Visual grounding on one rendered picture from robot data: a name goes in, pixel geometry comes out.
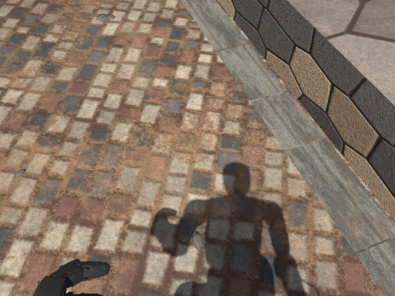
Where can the left robot hand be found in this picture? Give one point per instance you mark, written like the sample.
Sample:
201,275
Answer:
69,275

